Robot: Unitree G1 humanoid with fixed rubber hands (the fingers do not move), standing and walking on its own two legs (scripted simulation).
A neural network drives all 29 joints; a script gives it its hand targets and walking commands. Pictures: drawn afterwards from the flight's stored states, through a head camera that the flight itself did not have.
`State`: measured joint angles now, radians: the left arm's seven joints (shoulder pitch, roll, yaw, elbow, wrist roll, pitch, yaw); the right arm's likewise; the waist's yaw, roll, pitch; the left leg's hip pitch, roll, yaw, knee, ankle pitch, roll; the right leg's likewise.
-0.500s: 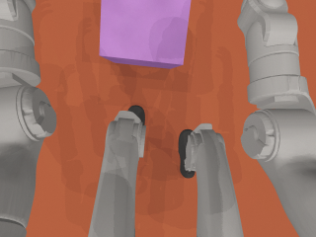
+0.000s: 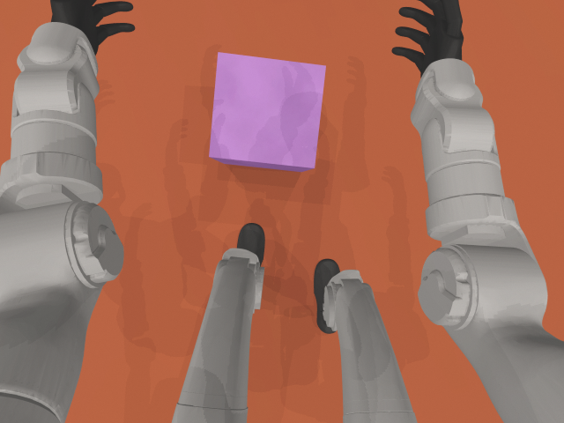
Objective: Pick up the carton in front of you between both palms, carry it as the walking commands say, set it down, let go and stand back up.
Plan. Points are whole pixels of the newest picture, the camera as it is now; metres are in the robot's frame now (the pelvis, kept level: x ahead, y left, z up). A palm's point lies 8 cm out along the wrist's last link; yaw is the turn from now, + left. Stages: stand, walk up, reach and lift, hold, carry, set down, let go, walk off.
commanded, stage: let go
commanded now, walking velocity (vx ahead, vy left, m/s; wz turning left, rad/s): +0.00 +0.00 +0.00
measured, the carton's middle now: (267, 122) +0.51 +0.09 -0.52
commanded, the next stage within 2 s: stand in 1.26 s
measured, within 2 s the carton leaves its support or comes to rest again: neither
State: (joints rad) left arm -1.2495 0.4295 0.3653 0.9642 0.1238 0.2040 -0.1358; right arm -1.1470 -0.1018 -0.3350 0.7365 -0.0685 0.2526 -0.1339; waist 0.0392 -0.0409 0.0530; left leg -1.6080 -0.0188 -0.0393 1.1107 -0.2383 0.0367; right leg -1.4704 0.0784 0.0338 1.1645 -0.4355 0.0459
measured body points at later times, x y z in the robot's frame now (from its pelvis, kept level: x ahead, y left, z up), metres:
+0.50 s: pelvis +0.05 +0.00 +0.10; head +0.24 +0.03 +0.50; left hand +0.35 +0.27 -0.01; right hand +0.39 -0.18 -0.01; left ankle +0.11 +0.09 -0.61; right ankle +0.04 -0.14 -0.61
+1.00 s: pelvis +0.09 -0.03 +0.13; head +0.12 -0.02 +0.58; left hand +0.24 +0.21 +0.05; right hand +0.28 -0.25 +0.06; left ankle +0.11 +0.09 -0.61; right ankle +0.04 -0.14 -0.61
